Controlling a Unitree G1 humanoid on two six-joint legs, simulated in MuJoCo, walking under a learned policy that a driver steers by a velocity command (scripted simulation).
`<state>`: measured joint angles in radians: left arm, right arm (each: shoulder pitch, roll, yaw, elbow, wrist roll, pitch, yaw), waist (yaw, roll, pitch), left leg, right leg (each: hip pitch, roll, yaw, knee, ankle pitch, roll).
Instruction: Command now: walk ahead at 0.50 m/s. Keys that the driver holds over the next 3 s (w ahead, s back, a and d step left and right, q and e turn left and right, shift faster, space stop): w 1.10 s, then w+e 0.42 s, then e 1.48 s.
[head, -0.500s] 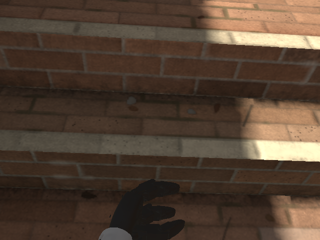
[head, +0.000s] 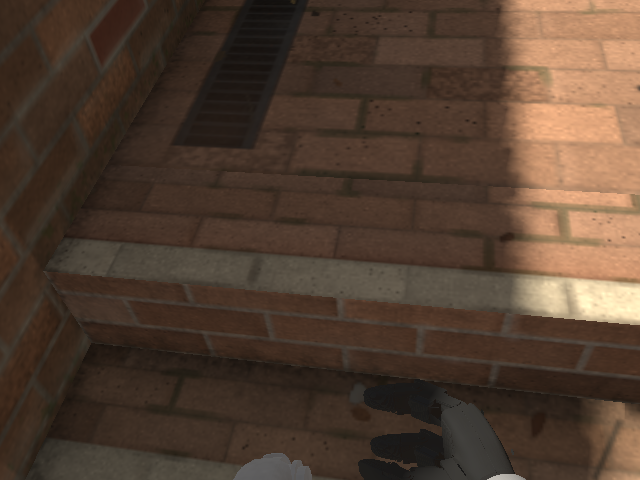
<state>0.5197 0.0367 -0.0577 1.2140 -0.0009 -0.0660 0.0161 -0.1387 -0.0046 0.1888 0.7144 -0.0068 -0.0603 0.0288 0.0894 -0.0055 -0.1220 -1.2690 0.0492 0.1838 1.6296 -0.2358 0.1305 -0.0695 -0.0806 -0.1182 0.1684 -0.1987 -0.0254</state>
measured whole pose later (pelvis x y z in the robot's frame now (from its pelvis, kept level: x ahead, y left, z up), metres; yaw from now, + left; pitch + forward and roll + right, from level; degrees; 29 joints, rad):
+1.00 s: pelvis +0.46 -0.03 +0.39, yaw +0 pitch +6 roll +3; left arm 0.48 0.06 -0.07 1.16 0.03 -0.05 -0.01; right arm -0.06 -0.02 0.16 0.72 0.00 -0.05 0.03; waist 0.08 0.01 -0.10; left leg -1.44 0.06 0.07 1.88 -0.11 0.10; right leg -0.13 -0.05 -0.10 0.32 -0.27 -0.04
